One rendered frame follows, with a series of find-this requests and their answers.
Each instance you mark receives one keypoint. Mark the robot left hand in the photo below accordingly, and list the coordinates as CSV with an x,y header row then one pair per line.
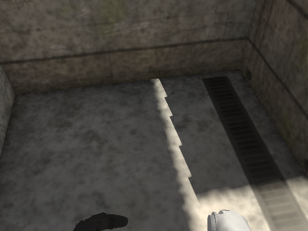
x,y
100,222

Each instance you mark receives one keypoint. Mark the robot right thigh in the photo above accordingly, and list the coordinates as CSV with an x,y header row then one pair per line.
x,y
227,221

